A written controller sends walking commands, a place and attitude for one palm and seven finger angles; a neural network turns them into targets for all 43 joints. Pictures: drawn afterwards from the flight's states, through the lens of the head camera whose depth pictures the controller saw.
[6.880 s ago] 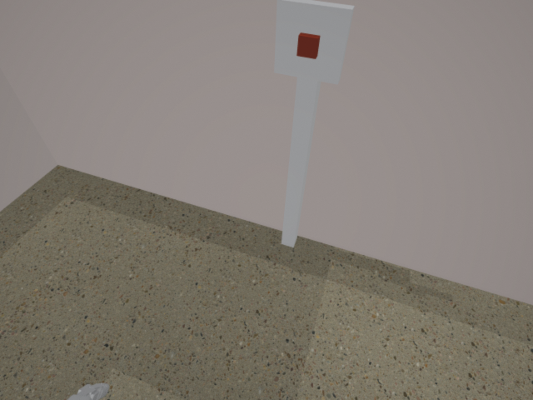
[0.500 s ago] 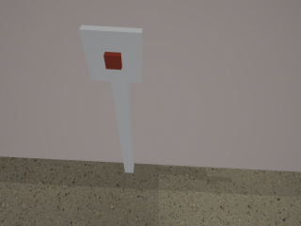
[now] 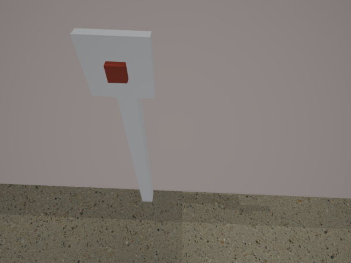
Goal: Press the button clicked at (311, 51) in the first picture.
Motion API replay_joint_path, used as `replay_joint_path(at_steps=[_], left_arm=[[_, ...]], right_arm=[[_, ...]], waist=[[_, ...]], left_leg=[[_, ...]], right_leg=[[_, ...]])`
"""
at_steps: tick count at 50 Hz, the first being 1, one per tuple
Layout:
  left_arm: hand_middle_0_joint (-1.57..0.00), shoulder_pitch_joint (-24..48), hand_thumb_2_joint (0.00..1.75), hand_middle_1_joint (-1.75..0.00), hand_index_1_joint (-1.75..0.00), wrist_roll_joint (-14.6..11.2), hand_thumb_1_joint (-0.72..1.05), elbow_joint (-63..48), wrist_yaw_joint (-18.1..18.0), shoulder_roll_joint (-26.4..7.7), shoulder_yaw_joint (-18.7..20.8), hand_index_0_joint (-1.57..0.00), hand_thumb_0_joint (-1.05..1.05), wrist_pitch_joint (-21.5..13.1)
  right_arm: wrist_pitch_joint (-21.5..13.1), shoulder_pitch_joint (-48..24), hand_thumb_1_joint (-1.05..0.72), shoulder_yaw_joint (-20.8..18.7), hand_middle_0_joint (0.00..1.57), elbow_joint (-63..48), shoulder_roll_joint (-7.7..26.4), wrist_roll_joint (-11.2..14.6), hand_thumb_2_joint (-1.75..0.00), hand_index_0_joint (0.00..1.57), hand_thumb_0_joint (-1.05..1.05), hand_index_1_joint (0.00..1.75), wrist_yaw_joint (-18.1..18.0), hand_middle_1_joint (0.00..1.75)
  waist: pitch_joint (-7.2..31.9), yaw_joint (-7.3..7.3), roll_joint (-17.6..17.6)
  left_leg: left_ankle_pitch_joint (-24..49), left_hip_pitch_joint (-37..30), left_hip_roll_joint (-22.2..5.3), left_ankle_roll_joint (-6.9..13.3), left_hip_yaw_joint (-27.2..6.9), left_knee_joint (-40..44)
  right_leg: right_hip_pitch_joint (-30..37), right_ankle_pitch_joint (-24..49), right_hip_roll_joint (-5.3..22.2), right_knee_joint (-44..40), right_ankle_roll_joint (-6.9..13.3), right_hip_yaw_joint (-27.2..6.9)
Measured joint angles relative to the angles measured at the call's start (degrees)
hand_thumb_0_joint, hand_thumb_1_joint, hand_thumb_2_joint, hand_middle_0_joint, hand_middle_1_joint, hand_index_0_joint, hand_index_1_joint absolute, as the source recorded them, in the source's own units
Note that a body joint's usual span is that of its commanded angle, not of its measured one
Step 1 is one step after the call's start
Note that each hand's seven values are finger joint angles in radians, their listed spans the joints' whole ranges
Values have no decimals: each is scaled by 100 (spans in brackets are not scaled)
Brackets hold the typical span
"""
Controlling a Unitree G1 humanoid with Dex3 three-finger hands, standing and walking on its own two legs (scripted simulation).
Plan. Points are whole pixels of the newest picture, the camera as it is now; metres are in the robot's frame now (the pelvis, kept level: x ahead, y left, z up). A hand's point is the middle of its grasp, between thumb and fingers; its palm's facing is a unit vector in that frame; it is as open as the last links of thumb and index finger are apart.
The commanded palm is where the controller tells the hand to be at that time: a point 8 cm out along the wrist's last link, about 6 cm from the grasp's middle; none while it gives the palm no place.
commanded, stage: come to a stop and stand still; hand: left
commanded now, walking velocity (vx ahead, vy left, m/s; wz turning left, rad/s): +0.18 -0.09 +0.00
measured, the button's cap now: (116, 71) +0.52 +0.19 +0.16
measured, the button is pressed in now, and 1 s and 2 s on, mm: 0 0 0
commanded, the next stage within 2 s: look again from close up in 1.08 s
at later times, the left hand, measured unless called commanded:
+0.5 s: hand out of the picture +0.08 +0.18 -0.16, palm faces +0.05 -0.97 -0.24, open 7.3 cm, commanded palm none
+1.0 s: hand out of the picture +0.08 +0.18 -0.15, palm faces +0.02 -0.96 -0.30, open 7.4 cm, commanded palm none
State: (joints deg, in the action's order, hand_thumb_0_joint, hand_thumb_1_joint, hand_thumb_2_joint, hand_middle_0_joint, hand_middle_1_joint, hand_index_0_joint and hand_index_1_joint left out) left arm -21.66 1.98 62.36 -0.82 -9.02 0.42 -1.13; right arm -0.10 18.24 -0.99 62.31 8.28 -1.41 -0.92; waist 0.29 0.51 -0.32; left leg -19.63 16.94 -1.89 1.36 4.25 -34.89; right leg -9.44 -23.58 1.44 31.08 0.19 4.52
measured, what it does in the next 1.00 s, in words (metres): steps on the spot: left foot, then right foot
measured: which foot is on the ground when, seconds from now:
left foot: up 0.00-0.18, down 0.20-1.00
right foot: down 0.00-0.20, up 0.22-0.56, down 0.58-1.00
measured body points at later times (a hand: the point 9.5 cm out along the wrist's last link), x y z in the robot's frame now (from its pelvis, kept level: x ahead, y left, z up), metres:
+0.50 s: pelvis +0.03 -0.01 +0.01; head +0.06 -0.01 +0.46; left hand +0.07 +0.23 -0.15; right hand +0.13 -0.23 -0.14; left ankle +0.08 +0.08 -0.73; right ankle +0.01 -0.14 -0.69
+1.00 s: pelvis +0.00 -0.05 +0.01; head +0.00 -0.05 +0.46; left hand +0.08 +0.23 -0.12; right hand +0.06 -0.33 -0.13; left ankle +0.06 +0.06 -0.73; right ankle +0.02 -0.15 -0.73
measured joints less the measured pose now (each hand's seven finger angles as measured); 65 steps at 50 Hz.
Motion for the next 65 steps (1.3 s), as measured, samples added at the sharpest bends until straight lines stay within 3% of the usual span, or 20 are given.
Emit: replay_joint_path(at_steps=[5,7,10,13,15,22,26,29,31,34,37,40,53,65], left_arm=[[-20,-267,90,-30,-30,47,91,36,-108,65,48,-20,0,-191],[-20,-371,90,-30,-30,58,91,89,-149,115,26,-20,0,-182],[-20,-491,90,-30,-30,-31,91,222,-175,205,-44,-20,0,-84],[-21,-384,90,-30,-30,-119,91,300,-198,176,-61,-20,0,98],[-21,-164,90,-30,-30,-104,91,236,-227,147,-32,-20,1,195],[-20,732,90,-30,-30,-45,91,-442,-221,-35,149,-20,0,270],[-20,939,90,-30,-30,-19,91,-680,-186,-87,206,-20,0,263],[-20,820,90,-30,-30,9,91,-1045,-100,-251,111,-20,0,195],[-20,833,90,-30,-30,29,91,-1075,-127,-213,92,-20,0,182],[-20,765,90,-30,-30,26,91,-1109,-96,-157,29,-20,0,189],[-21,807,90,-30,-30,-11,91,-1098,-91,-271,38,-20,1,175],[-21,916,90,-30,-30,-52,91,-1057,-78,-392,52,-20,1,192],[-21,944,90,-30,-30,-72,91,-684,21,-809,45,-20,1,108],[-21,810,90,-30,-30,-99,91,-262,13,-784,-58,-20,1,76]], right_arm=[[67,-139,-91,-35,20,37,6,-14,-90,20,1,30,22,30],[49,-334,-92,-32,20,-14,62,25,-90,20,2,30,14,30],[-107,-636,-92,13,20,-167,132,53,-90,20,2,30,-40,30],[-195,-843,-92,51,20,-313,37,108,-90,20,1,30,-106,30],[-195,-946,-92,70,20,-390,-12,120,-90,20,1,30,-152,30],[-10,-1213,-93,-31,20,-597,-37,46,-90,20,-1,30,-119,30],[85,-1143,-92,-108,20,-657,24,-31,-90,20,0,30,-31,30],[170,-898,-92,-111,20,-881,81,-54,-90,20,0,30,5,30],[238,-795,-91,-188,20,-938,199,-48,-90,20,0,30,16,30],[304,-547,-91,-279,20,-945,374,-41,-90,20,1,30,51,30],[235,-383,-91,-275,20,-871,439,-27,-90,20,1,30,56,30],[149,-290,-91,-225,20,-793,501,-39,-90,20,1,30,61,30],[96,-394,-90,-107,20,-486,853,-43,-90,20,1,30,99,30],[34,-618,-90,51,20,-104,789,21,-90,20,1,30,122,30]], waist=[[-59,167,-107],[-159,225,-164],[-325,188,-152],[-362,197,-326],[-373,182,-309],[-467,137,-70],[-357,68,49],[-190,68,-52],[-210,7,120],[-113,-117,332],[-95,-172,194],[-106,-152,39],[-128,-140,74],[-139,-26,47]], left_leg=[[-893,626,9,79,67,-1490],[-719,696,55,63,130,-1176],[861,450,91,123,174,-125],[398,209,158,307,361,-131],[368,35,171,318,401,131],[870,26,120,226,282,683],[957,177,72,127,209,658],[709,532,106,-8,200,168],[24,741,65,-56,-89,-466],[-191,665,58,-37,-270,-800],[453,361,88,25,-262,-459],[475,169,84,-3,-223,-210],[1030,-39,94,-33,-233,684],[1062,-253,165,27,-176,947]], right_leg=[[352,-85,-57,-255,83,124],[505,-105,-52,-340,49,108],[515,-265,-83,112,-16,76],[-47,-690,15,1474,-54,-218],[-442,-813,34,2051,-90,-308],[-1392,-272,150,2427,-179,-329],[-1255,-102,160,1846,-145,-227],[-802,540,188,397,-83,-319],[-837,575,58,630,-6,-187],[-649,310,-91,672,60,45],[-516,245,-104,720,89,91],[-369,391,-116,499,83,50],[-192,949,-154,-346,127,66],[31,1025,-97,-653,36,11]])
